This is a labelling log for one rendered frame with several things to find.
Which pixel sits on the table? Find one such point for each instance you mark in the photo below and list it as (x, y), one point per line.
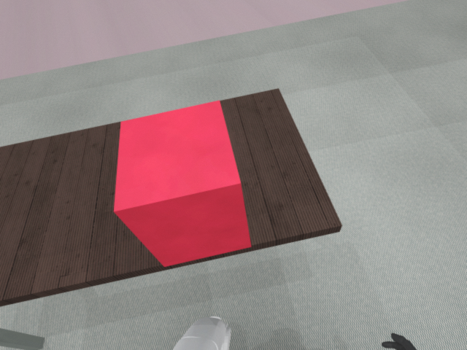
(59, 232)

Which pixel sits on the robot left thigh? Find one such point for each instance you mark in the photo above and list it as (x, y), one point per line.
(206, 334)

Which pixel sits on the carton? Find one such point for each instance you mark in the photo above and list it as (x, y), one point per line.
(178, 188)

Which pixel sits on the right robot hand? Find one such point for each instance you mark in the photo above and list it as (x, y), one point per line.
(400, 343)

